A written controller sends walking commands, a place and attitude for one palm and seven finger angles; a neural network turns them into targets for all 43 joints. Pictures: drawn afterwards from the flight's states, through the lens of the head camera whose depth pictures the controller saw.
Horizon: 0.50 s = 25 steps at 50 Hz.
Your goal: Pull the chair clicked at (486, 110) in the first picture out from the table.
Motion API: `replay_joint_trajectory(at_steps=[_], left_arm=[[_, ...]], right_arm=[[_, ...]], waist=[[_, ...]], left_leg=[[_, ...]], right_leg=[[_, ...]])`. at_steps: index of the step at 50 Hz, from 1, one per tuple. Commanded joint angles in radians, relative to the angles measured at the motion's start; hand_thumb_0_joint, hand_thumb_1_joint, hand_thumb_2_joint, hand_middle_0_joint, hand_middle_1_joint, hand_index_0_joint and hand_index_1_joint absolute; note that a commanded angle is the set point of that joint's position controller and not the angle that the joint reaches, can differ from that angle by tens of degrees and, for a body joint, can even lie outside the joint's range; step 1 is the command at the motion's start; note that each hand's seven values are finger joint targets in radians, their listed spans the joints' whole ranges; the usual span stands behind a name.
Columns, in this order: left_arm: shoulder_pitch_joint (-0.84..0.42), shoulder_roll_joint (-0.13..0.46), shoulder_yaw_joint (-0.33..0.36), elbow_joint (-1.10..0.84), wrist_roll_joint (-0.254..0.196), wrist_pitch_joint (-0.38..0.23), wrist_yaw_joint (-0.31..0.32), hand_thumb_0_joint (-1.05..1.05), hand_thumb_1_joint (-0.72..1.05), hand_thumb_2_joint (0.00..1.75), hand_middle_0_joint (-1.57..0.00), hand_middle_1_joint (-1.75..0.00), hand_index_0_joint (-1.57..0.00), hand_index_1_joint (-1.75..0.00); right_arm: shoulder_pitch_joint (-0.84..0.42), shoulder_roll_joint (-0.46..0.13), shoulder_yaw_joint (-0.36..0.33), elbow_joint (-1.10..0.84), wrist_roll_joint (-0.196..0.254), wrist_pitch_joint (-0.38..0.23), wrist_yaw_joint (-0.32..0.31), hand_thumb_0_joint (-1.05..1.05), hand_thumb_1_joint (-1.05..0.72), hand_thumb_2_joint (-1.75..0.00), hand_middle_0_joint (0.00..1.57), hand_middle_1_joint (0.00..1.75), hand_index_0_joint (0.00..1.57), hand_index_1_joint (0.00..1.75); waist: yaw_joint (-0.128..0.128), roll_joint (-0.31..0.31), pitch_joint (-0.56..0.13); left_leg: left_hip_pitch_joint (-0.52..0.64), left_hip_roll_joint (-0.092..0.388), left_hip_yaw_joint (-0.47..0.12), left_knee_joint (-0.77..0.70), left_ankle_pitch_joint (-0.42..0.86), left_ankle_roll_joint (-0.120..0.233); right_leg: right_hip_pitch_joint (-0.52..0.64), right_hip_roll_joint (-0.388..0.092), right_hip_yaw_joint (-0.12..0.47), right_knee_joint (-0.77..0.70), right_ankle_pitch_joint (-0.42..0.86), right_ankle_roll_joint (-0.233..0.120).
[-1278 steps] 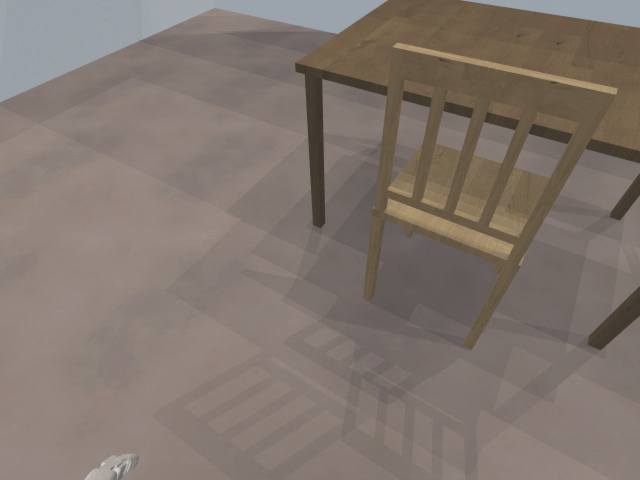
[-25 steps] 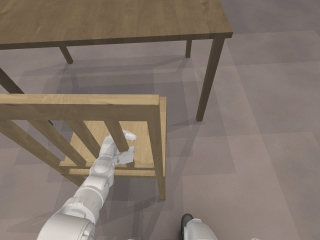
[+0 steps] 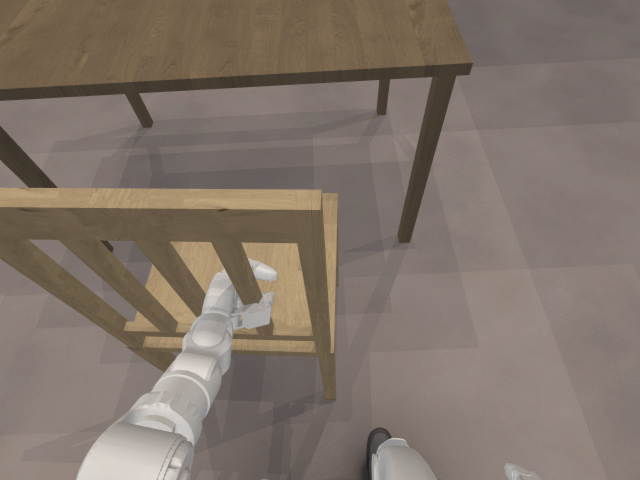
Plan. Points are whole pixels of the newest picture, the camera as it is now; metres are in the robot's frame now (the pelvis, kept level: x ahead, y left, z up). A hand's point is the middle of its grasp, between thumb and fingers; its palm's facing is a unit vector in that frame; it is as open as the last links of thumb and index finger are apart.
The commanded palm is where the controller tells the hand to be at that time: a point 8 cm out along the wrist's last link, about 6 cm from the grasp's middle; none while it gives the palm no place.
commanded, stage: step backward, pulling the chair out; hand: left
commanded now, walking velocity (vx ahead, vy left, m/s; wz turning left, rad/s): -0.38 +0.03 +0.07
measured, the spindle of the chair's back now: (190, 291) +0.37 +0.20 -0.05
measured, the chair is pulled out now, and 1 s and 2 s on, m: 0.30 0.30 0.30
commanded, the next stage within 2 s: none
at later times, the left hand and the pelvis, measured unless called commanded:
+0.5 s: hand (262, 307) +0.35 +0.09 -0.06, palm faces -0.08 -0.98 -0.18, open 5.8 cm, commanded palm +0.36 +0.15 -0.05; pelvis +0.00 +0.00 +0.00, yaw +0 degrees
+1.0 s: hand (262, 307) +0.35 +0.09 -0.06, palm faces -0.08 -0.98 -0.18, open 5.7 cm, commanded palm +0.35 +0.15 -0.05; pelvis +0.00 +0.00 +0.00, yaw +0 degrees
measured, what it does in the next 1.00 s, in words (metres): stands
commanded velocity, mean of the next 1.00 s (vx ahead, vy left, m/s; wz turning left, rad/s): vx -0.38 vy -0.03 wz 0.08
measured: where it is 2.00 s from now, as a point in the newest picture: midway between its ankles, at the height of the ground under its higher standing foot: outside the picture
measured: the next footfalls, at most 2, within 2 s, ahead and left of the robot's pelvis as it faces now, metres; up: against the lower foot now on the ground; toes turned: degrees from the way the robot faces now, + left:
none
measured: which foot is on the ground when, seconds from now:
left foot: down 0.00-1.00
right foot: down 0.00-1.00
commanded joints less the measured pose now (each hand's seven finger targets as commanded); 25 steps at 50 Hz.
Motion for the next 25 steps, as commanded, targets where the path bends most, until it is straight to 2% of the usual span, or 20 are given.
replay_joint_trajectory(at_steps=[1, 4, 13, 15, 17, 20, 22, 25], left_arm=[[-0.347, 0.181, 0.022, -0.179, 0.014, -0.045, 0.031, 0.00, 0.90, 0.90, -0.50, -1.45, -0.50, -1.45], [-0.339, 0.176, 0.015, -0.185, 0.012, -0.039, 0.033, 0.00, 0.90, 0.90, -0.50, -1.45, -0.50, -1.45], [-0.339, 0.160, 0.009, -0.209, 0.012, -0.037, 0.031, 0.00, 0.90, 0.90, -0.50, -1.45, -0.50, -1.45], [-0.352, 0.150, 0.003, -0.215, 0.012, -0.043, 0.028, 0.00, 0.90, 0.90, -0.50, -1.45, -0.50, -1.45], [-0.353, 0.173, 0.023, -0.199, 0.013, -0.045, 0.030, 0.00, 0.90, 0.90, -0.50, -1.45, -0.50, -1.45], [-0.357, 0.163, 0.019, -0.193, 0.016, -0.053, 0.028, 0.00, 0.90, 0.90, -0.50, -1.45, -0.50, -1.45], [-0.351, 0.187, 0.036, -0.174, 0.016, -0.052, 0.031, 0.00, 0.90, 0.90, -0.50, -1.45, -0.50, -1.45], [-0.349, 0.182, 0.033, -0.171, 0.018, -0.055, 0.031, 0.00, 0.90, 0.90, -0.50, -1.45, -0.50, -1.45]], right_arm=[[0.067, -0.123, -0.036, -0.076, -0.002, -0.023, -0.011, 0.00, -0.90, -0.90, 0.20, 0.30, 0.20, 0.30], [0.054, -0.132, -0.033, -0.085, -0.002, -0.019, -0.013, 0.00, -0.90, -0.90, 0.20, 0.30, 0.20, 0.30], [0.042, -0.131, -0.037, -0.111, -0.008, -0.010, -0.014, 0.00, -0.90, -0.90, 0.20, 0.30, 0.20, 0.30], [0.049, -0.125, -0.037, -0.112, -0.008, -0.012, -0.012, 0.00, -0.90, -0.90, 0.20, 0.30, 0.20, 0.30], [0.054, -0.132, -0.042, -0.103, -0.010, -0.015, -0.013, 0.00, -0.90, -0.90, 0.20, 0.30, 0.20, 0.30], [0.065, -0.118, -0.039, -0.096, -0.009, -0.019, -0.009, 0.00, -0.90, -0.90, 0.20, 0.30, 0.20, 0.30], [0.070, -0.126, -0.041, -0.085, -0.008, -0.021, -0.012, 0.00, -0.90, -0.90, 0.20, 0.30, 0.20, 0.30], [0.080, -0.117, -0.038, -0.077, -0.006, -0.024, -0.009, 0.00, -0.90, -0.90, 0.20, 0.30, 0.20, 0.30]], waist=[[-0.013, -0.135, -0.393], [-0.007, -0.082, -0.395], [-0.005, -0.008, -0.360], [-0.006, -0.011, -0.368], [-0.010, -0.028, -0.353], [-0.012, -0.054, -0.356], [-0.017, -0.108, -0.348], [-0.018, -0.134, -0.377]], left_leg=[[0.020, 0.005, 0.017, -0.067, 0.040, 0.027], [0.005, 0.027, -0.009, -0.112, 0.078, 0.034], [-0.040, 0.070, -0.034, -0.163, 0.130, 0.034], [-0.039, 0.070, -0.029, -0.151, 0.145, 0.029], [-0.039, 0.070, -0.026, -0.142, 0.140, 0.029], [-0.041, 0.054, -0.012, -0.118, 0.095, 0.028], [-0.032, 0.039, -0.002, -0.098, 0.067, 0.029], [-0.012, 0.016, 0.015, -0.073, 0.033, 0.029]], right_leg=[[0.344, -0.107, 0.100, -0.151, -0.162, -0.008], [0.361, -0.080, 0.073, -0.119, -0.156, 0.001], [0.361, -0.023, 0.039, -0.043, -0.121, 0.010], [0.357, -0.022, 0.043, -0.035, -0.102, 0.006], [0.338, -0.023, 0.046, -0.040, -0.103, 0.005], [0.327, -0.040, 0.062, -0.061, -0.130, 0.002], [0.313, -0.052, 0.070, -0.091, -0.150, 0.000], [0.318, -0.080, 0.089, -0.126, -0.171, -0.001]])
